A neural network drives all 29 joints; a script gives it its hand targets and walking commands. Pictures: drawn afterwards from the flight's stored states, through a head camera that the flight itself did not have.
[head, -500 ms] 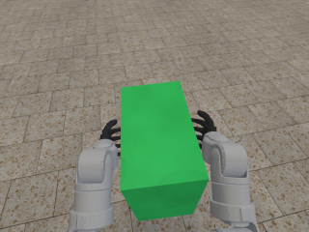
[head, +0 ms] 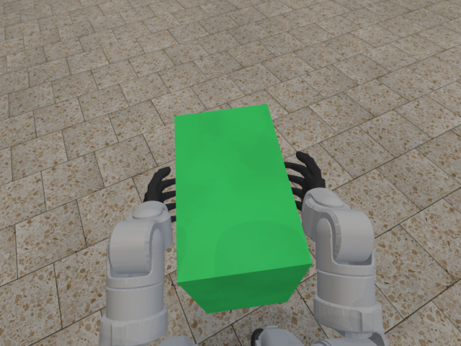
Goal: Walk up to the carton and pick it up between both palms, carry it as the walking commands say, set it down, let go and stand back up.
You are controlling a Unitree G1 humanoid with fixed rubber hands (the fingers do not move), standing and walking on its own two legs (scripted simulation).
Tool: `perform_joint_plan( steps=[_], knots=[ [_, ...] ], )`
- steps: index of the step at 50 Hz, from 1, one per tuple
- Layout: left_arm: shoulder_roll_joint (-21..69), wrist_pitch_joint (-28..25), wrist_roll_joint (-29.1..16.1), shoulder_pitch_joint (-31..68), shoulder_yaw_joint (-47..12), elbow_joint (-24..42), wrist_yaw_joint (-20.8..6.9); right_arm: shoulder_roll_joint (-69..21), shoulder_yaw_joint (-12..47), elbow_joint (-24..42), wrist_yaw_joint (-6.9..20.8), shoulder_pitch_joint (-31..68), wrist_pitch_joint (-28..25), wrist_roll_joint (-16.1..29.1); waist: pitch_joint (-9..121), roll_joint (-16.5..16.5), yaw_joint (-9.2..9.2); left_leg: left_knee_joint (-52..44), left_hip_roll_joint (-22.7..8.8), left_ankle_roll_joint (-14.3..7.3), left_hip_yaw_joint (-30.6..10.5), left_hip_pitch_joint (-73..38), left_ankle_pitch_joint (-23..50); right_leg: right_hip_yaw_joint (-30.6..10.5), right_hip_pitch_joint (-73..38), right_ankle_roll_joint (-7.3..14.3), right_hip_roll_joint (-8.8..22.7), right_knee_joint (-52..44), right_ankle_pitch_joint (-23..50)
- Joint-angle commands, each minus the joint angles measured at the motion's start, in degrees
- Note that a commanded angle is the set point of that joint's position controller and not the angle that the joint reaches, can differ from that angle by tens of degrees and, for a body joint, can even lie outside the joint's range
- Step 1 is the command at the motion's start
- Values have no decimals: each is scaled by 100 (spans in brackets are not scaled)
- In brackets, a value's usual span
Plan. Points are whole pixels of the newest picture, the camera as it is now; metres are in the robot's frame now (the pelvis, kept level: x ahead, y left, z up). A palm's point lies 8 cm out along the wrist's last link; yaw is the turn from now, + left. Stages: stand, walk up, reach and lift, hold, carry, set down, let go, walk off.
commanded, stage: carry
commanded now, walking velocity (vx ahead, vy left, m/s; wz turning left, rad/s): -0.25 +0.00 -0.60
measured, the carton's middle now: (235, 216) +0.32 -0.01 +0.02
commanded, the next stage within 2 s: none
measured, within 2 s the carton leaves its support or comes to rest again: neither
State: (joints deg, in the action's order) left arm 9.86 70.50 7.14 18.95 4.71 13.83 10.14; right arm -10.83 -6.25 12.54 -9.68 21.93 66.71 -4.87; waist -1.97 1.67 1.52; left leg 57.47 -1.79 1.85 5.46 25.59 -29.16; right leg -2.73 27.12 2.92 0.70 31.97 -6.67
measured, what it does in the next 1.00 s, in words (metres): walks backwards, turning right: left foot, then right foot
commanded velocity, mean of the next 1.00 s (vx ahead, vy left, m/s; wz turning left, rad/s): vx -0.25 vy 0.00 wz -0.60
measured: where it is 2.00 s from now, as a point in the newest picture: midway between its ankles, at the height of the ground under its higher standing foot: outside the picture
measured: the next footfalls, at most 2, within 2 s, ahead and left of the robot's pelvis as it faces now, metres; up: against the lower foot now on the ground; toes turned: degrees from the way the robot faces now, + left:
left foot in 0.14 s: -0.04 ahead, +0.15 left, +0.00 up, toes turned +1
right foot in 0.60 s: -0.15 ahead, -0.07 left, +0.00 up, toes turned -25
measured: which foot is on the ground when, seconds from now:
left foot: up 0.00-0.12, down 0.14-0.60, up 0.62-1.00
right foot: down 0.00-0.14, up 0.16-0.58, down 0.60-1.00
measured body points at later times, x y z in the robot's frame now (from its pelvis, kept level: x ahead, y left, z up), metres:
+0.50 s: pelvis -0.13 +0.05 +0.01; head -0.09 +0.07 +0.46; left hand +0.21 +0.09 +0.07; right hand +0.16 -0.15 +0.11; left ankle -0.08 +0.15 -0.73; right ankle -0.18 -0.09 -0.67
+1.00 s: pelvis -0.27 +0.06 +0.01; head -0.26 +0.01 +0.46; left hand +0.05 -0.01 +0.09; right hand -0.07 -0.23 +0.09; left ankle -0.21 +0.21 -0.66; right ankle -0.19 -0.06 -0.73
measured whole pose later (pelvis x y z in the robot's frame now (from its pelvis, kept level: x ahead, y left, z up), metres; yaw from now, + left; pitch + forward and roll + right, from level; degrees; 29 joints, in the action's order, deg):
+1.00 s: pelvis -0.27 +0.06 +0.01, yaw -32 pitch +2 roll +6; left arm 9.7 71.0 6.0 18.5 5.1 12.9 10.5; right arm -10.9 -6.2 11.6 -9.6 22.2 67.0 -5.7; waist -1.9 2.2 2.2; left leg 53.8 0.1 1.2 4.8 23.6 -26.6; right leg -7.7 25.1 2.5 -1.6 24.7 -0.7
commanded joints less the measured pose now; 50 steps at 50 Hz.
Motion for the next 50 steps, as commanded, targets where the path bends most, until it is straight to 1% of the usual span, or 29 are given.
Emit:
perform_joint_plan(
  steps=[1, 3, 4, 5, 6, 7, 8, 9, 10, 11, 12, 16, 17, 18, 21, 24, 26, 28, 29, 30, 31, 32, 33, 34, 36, 37, 41, 44, 50],
  knots=[
    [5386, -133, -2310, 2625, -3280, 374, -1673, -5953, 4054, -125, 1405, 1975, 219, 2200, 2156, 1213, -222, -873, 370, 22, -301, -537, 143, -2170, -884, 321, 1106, -1749, 452],
    [5360, -132, -2308, 2681, -3318, 366, -1675, -5954, 3975, -236, 1403, 2008, 212, 2156, 2198, 1321, -219, -1770, 527, -88, -77, -1403, 124, -1915, -329, 56, 872, -2060, -152],
    [5342, -135, -2295, 2731, -3339, 369, -1668, -5948, 3938, -285, 1405, 2047, 208, 2132, 2242, 1395, -211, -2351, 556, -154, 114, -1990, 188, -1750, 2, -146, 726, -2231, -478],
    [5323, -140, -2272, 2789, -3361, 364, -1657, -5961, 3897, -353, 1408, 2020, 202, 2093, 2299, 1286, -165, -3137, 526, -212, 324, -2682, 445, -1476, 357, -402, 511, -2283, -953],
    [5352, -147, -2230, 2777, -3400, 359, -1652, -5964, 3812, -475, 1421, 1934, 193, 2021, 2381, 576, -130, -3801, 145, -331, 7, -3179, 383, -1154, 716, -548, 189, -1747, -1692],
    [5401, -162, -2219, 2761, -3425, 311, -1655, -5906, 3690, -644, 1444, 1792, 176, 1921, 2421, -1171, -91, -4514, -1392, -827, -1479, -2742, 37, -458, 791, -568, -410, 537, -2048],
    [5398, -185, -2203, 2761, -3487, 383, -1629, -5914, 3678, -638, 1491, 1582, 163, 1919, 1869, -1954, -156, -4646, -3038, -1345, -2005, -1570, 910, 200, 1234, -713, -628, 2792, -2579],
    [5374, -224, -2277, 2919, -3532, 484, -1630, -5987, 3761, -520, 1524, 1613, 124, 1994, 1347, -1560, -148, -4810, -3300, -1577, -1399, -757, 1329, 15, 1395, -722, -213, 3918, -2472],
    [5440, -224, -2406, 3143, -3589, 420, -1610, -5921, 3791, -444, 1594, 1902, 172, 2045, 1092, -1132, -220, -4610, -2765, -1402, -579, -223, 1331, -65, 1182, -705, -175, 4631, -2195],
    [5498, -210, -2436, 3036, -3603, 299, -1632, -5849, 3760, -370, 1609, 1926, 203, 2004, 1056, -576, -293, -4232, -2227, -1046, -172, -347, 1807, -5, 1043, -716, -97, 4833, -1638],
    [5554, -190, -2509, 2868, -3639, 243, -1630, -5729, 3724, -256, 1597, 1852, 220, 1990, 1203, -375, -300, -3861, -1904, -825, 73, -920, 2437, 15, 1154, -771, 5, 4641, -1355],
    [5534, -115, -2642, 2798, -3848, 322, -1497, -5439, 3349, -493, 1577, 1452, 252, 1765, 1969, -1418, -258, -2787, -1663, -771, 313, -2983, 6260, 528, 1678, -803, -122, 3436, -1643],
    [5567, -105, -2711, 2879, -3954, 427, -1466, -5417, 3230, -550, 1577, 1273, 261, 1707, 2122, -1633, -211, -2669, -1681, -738, 331, -3229, 6727, 685, 1657, -803, -153, 3140, -1766],
    [5583, -97, -2785, 2986, -4046, 543, -1446, -5406, 3153, -590, 1572, 1167, 265, 1674, 2238, -1773, -174, -2617, -1723, -748, 365, -3349, 6848, 797, 1579, -805, -128, 2841, -1873],
    [5638, -121, -2878, 3092, -4138, 798, -1430, -5506, 3194, -457, 1554, 1175, 232, 1677, 2476, -1599, -134, -2464, -1951, -811, 541, -3265, 6418, 876, 1076, -708, 24, 2121, -1830],
    [5658, -124, -2852, 3078, -4101, 891, -1438, -5678, 3359, -350, 1536, 1231, 204, 1781, 2534, -1557, -119, -2472, -2100, -801, 600, -2887, 5579, 963, 518, -604, 77, 1561, -1735],
    [5660, -106, -2789, 3002, -4016, 846, -1472, -5808, 3490, -372, 1525, 1237, 199, 1837, 2496, -1533, -124, -2535, -2282, -792, 510, -2597, 4710, 960, 216, -509, 165, 1155, -1649],
    [5669, -82, -2712, 2882, -3897, 692, -1528, -5930, 3627, -474, 1508, 1191, 206, 1879, 2347, -1128, -213, -2263, -2225, -563, 635, -2180, 3751, 775, -319, -404, 277, -19, -677],
    [5649, -65, -2673, 2847, -3814, 597, -1561, -5944, 3677, -520, 1501, 1170, 205, 1913, 2216, -478, -262, -1741, -1970, -322, 694, -1647, 2953, 137, -747, -335, 417, -726, 29],
    [5557, -64, -2644, 2751, -3693, 510, -1596, -5907, 3725, -487, 1495, 1237, 204, 1955, 2004, 938, -238, -883, -1401, -7, 731, -241, 500, -1273, -1459, -98, 1084, -1056, 2426],
    [5459, -67, -2582, 2600, -3542, 401, -1629, -5943, 3842, -488, 1499, 1304, 209, 2023, 1976, 2063, -160, 287, -822, 272, 247, 1023, -1118, -2843, -2024, 283, 1880, -786, 4154],
    [5438, -93, -2526, 2522, -3484, 382, -1665, -6000, 3987, -421, 1528, 1549, 215, 2103, 1829, 1717, -182, 835, -717, 252, -283, 1061, -1026, -2827, -1715, 305, 1909, -893, 3653],
    [5435, -139, -2457, 2507, -3460, 359, -1691, -6096, 4123, -272, 1527, 1739, 199, 2175, 1803, 1545, -260, 1100, -451, 269, -399, 1129, -801, -2436, -1667, 327, 1678, -1009, 3145],
    [5493, -147, -2445, 2577, -3417, 328, -1706, -6141, 4135, -215, 1530, 1934, 184, 2205, 1934, 1185, -247, 1280, -442, 213, -546, 1081, -461, -2076, -1616, 289, 1435, -1068, 2273],
    [5574, -210, -2474, 2745, -3337, 472, -1704, -6289, 4157, -151, 1505, 1986, 106, 2277, 2197, 648, -222, 1482, -352, 159, -467, 1059, 285, -1618, -1777, -15, 1102, -1151, 1088],
    [5536, -235, -2474, 2803, -3296, 549, -1690, -6248, 4169, -75, 1483, 2049, 105, 2323, 2285, 672, -212, 1427, -278, 155, -470, 1090, 451, -1648, -1896, -110, 1039, -1161, 978],
    [5435, -226, -2303, 2582, -3139, 585, -1628, -6203, 4274, 118, 1422, 2168, 182, 2420, 2169, 1004, -202, 1104, -18, 202, -511, 1040, 355, -2107, -2035, -242, 1004, -1241, 1571],
    [5359, -196, -2278, 2569, -3103, 487, -1648, -6149, 4264, 31, 1382, 2197, 210, 2380, 2071, 1259, -186, 561, 163, 147, -506, 709, 305, -2271, -1826, -390, 879, -1554, 1059],
    [5187, -123, -2277, 2869, -3102, 506, -1693, -6121, 4157, -159, 1287, 2214, 247, 2273, 2172, 1940, -87, -1768, 871, -218, 314, -1484, 81, -1679, -832, -1298, 294, -2971, -587]
  ],
)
